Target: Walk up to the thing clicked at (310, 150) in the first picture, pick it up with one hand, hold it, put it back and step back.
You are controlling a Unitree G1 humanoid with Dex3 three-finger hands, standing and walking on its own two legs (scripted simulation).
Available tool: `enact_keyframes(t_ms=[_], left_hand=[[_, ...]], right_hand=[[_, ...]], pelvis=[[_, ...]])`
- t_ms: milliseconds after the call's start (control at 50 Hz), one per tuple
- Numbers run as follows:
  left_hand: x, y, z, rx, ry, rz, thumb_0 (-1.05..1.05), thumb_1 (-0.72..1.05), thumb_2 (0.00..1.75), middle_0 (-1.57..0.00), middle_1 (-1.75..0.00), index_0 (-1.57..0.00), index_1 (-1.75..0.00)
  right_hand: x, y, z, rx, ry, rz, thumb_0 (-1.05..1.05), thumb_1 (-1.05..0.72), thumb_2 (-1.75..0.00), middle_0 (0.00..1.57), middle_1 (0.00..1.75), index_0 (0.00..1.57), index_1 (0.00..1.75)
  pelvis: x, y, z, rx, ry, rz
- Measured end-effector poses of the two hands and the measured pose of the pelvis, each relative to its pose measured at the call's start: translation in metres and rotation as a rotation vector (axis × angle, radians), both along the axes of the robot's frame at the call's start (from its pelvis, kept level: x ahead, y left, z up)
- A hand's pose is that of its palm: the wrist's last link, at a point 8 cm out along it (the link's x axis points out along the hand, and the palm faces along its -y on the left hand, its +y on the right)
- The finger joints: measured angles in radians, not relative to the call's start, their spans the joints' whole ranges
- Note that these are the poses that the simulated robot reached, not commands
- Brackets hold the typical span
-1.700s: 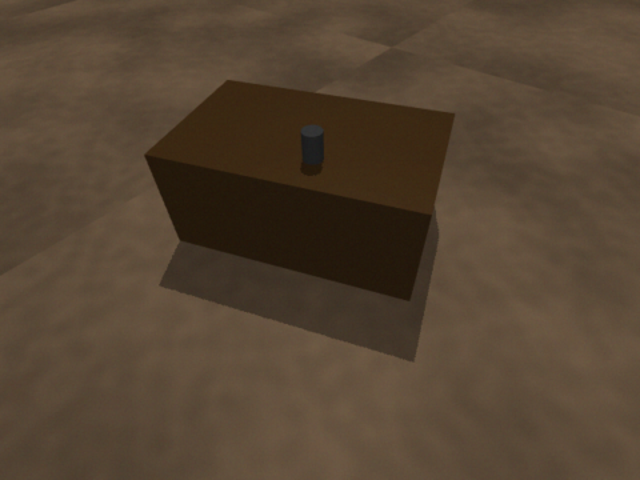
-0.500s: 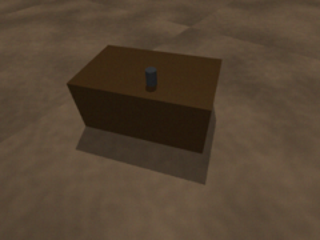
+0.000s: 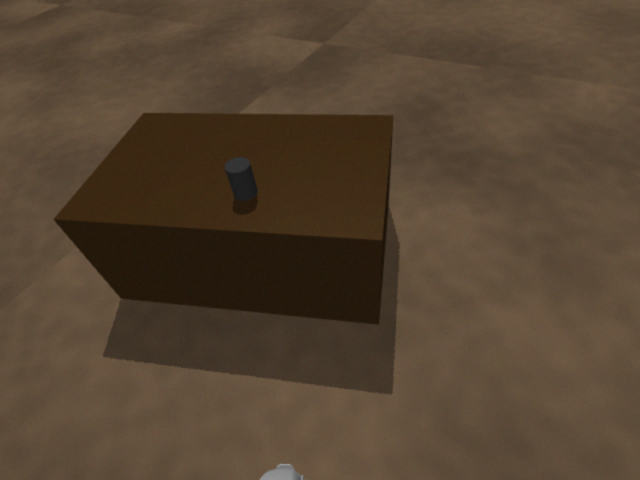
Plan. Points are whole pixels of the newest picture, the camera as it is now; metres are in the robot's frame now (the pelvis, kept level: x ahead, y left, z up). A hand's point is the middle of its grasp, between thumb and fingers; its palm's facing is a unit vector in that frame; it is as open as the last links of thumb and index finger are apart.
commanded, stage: walk up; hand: left
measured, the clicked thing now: (241, 179) +0.99 +0.33 -0.27
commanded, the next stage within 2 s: none
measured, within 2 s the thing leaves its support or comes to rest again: neither
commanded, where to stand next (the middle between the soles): +0.50 +0.17 m, yaw -7 degrees
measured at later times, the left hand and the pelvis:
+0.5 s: hand (141, 388) +0.31 +0.35 -0.14, palm faces -0.13 -0.89 -0.43, open 7.4 cm; pelvis +0.22 +0.07 -0.01, yaw -4 degrees
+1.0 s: hand (107, 331) +0.42 +0.46 -0.15, palm faces -0.11 -0.86 -0.50, open 7.4 cm; pelvis +0.37 +0.15 -0.03, yaw -5 degrees
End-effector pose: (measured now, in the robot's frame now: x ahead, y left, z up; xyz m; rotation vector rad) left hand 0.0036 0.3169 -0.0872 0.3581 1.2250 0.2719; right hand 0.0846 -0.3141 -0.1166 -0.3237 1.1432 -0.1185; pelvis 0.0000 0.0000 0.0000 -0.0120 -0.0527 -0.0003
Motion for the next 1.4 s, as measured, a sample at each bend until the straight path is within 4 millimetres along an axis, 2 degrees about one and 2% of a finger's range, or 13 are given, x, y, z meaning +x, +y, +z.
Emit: enact_keyframes(t_ms=[120,180,240,400,500,580,660,800,920,1020,1080,1200,1400], left_hand=[[0.058,0.025,-0.020,-0.011,0.012,-0.029,0.00,0.90,0.90,-0.20,-0.30,-0.21,-0.30],[0.094,0.046,-0.038,-0.011,0.023,-0.044,0.00,0.90,0.90,-0.20,-0.30,-0.21,-0.30],[0.135,0.057,-0.044,-0.013,0.019,-0.061,0.00,0.90,0.90,-0.20,-0.30,-0.21,-0.30],[0.244,0.071,-0.018,-0.023,-0.063,-0.162,0.00,0.90,0.90,-0.20,-0.30,-0.21,-0.30],[0.299,0.071,-0.008,0.014,-0.084,-0.196,0.00,0.90,0.90,-0.20,-0.30,-0.21,-0.30],[0.337,0.069,-0.006,0.062,-0.116,-0.218,0.00,0.90,0.90,-0.20,-0.30,-0.21,-0.30],[0.356,0.070,-0.002,0.094,-0.154,-0.190,0.00,0.90,0.90,-0.20,-0.30,-0.21,-0.30],[0.372,0.091,0.014,0.103,-0.130,-0.160,0.00,0.90,0.90,-0.20,-0.30,-0.21,-0.30],[0.389,0.135,0.006,0.102,-0.081,-0.161,0.00,0.89,0.90,-0.21,-0.30,-0.21,-0.30],[0.420,0.188,-0.025,0.100,-0.041,-0.166,0.00,0.89,0.90,-0.21,-0.30,-0.21,-0.30],[0.446,0.204,-0.041,0.084,-0.019,-0.163,0.01,0.90,0.90,-0.20,-0.30,-0.21,-0.30],[0.501,0.202,-0.041,0.001,-0.045,-0.212,0.01,0.90,0.90,-0.20,-0.30,-0.21,-0.30],[0.554,0.185,-0.046,-0.044,-0.035,-0.236,0.00,0.90,0.90,-0.20,-0.30,-0.21,-0.30]], right_hand=[[0.073,0.025,-0.002,-0.015,-0.027,0.019,0.00,-0.91,-0.90,0.20,0.30,0.21,0.30],[0.113,0.044,-0.002,-0.029,-0.066,0.017,0.00,-0.91,-0.90,0.20,0.30,0.21,0.30],[0.139,0.060,0.004,-0.032,-0.119,0.011,0.00,-0.91,-0.90,0.20,0.30,0.21,0.30],[0.156,0.076,0.022,-0.027,-0.095,-0.093,0.00,-0.91,-0.90,0.20,0.30,0.21,0.30],[0.163,0.070,0.009,-0.022,-0.040,-0.119,0.00,-0.91,-0.90,0.20,0.30,0.21,0.30],[0.179,0.063,-0.017,0.003,-0.011,-0.141,0.00,-0.91,-0.90,0.20,0.30,0.21,0.30],[0.207,0.068,-0.032,0.025,0.030,-0.126,0.00,-0.91,-0.90,0.20,0.30,0.21,0.30],[0.261,0.084,-0.021,0.031,0.013,-0.089,0.00,-0.91,-0.90,0.20,0.30,0.21,0.30],[0.300,0.102,-0.009,-0.020,0.008,-0.084,0.00,-0.91,-0.90,0.20,0.30,0.21,0.30],[0.331,0.132,-0.003,-0.095,-0.023,-0.099,0.00,-0.91,-0.90,0.20,0.30,0.21,0.30],[0.336,0.154,0.002,-0.113,-0.038,-0.125,0.00,-0.91,-0.90,0.20,0.30,0.21,0.30],[0.333,0.191,0.017,-0.106,0.018,-0.165,0.00,-0.91,-0.90,0.20,0.30,0.21,0.30],[0.338,0.207,-0.002,-0.099,0.072,-0.193,0.00,-0.90,-0.90,0.20,0.30,0.21,0.30]], pelvis=[[0.056,0.024,-0.014,-0.029,0.010,-0.003],[0.088,0.039,-0.025,-0.004,0.012,-0.006],[0.111,0.053,-0.025,0.005,0.004,-0.023],[0.178,0.068,-0.004,0.011,0.002,-0.055],[0.216,0.071,-0.008,0.030,-0.004,-0.076],[0.249,0.065,-0.022,0.032,-0.010,-0.085],[0.273,0.065,-0.027,0.005,-0.018,-0.081],[0.310,0.086,-0.013,0.008,-0.005,-0.083],[0.342,0.119,-0.016,-0.008,0.008,-0.088],[0.372,0.159,-0.034,-0.002,0.010,-0.090],[0.386,0.177,-0.036,-0.006,0.009,-0.106],[0.410,0.196,-0.018,-0.014,0.023,-0.108],[0.430,0.207,-0.021,0.012,0.026,-0.128]])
